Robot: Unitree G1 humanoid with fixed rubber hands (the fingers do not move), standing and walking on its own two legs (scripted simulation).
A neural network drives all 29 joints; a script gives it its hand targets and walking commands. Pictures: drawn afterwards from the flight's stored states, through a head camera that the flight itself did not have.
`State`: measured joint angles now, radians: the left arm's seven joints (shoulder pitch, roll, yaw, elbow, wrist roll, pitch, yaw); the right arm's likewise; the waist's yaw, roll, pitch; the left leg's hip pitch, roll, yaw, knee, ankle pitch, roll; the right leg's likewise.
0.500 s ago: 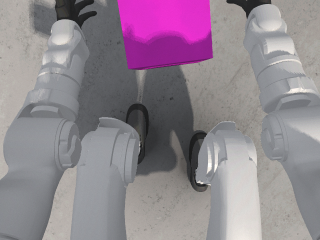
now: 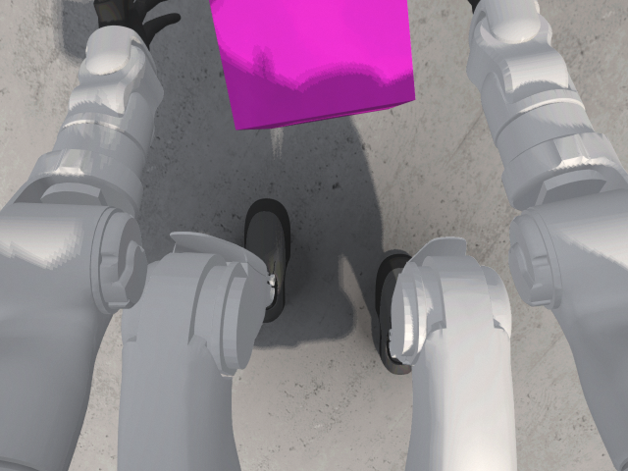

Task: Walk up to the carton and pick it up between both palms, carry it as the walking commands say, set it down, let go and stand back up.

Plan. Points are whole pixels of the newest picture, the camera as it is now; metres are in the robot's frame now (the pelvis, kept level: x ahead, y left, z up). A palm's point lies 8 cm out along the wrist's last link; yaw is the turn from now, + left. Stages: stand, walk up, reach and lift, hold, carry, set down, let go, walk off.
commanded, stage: reach and lift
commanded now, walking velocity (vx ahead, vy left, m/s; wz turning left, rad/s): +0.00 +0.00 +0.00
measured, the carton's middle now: (314, 36) +0.52 +0.05 -0.27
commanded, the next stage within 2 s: none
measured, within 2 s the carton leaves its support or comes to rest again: leaves its support in 1.02 s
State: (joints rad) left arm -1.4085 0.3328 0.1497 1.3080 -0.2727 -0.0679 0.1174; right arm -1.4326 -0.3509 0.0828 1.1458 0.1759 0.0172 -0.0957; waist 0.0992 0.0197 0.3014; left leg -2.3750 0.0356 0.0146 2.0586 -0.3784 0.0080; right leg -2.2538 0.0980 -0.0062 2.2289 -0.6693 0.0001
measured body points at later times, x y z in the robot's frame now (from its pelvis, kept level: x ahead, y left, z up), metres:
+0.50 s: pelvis +0.00 +0.00 +0.01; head +0.37 +0.00 +0.25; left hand +0.52 +0.20 -0.19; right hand +0.55 -0.08 -0.20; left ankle +0.16 +0.12 -0.34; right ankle +0.08 -0.11 -0.34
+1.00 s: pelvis +0.00 +0.00 -0.01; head +0.36 -0.01 +0.25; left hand +0.54 +0.19 -0.18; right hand +0.55 -0.08 -0.20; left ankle +0.16 +0.12 -0.34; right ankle +0.08 -0.11 -0.34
